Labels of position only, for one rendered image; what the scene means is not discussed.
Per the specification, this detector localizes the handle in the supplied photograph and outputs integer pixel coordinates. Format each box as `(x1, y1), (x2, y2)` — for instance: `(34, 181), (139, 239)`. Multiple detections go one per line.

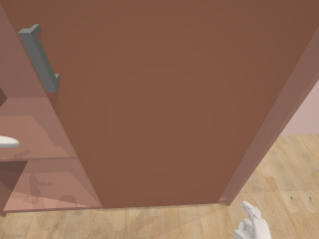
(18, 24), (61, 93)

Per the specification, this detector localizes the robot left hand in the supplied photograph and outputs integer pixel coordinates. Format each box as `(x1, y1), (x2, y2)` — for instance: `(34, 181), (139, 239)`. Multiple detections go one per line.
(0, 135), (20, 148)

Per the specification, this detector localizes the robot right hand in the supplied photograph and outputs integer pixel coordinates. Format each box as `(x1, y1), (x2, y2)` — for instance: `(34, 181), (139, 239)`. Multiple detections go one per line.
(234, 201), (272, 239)

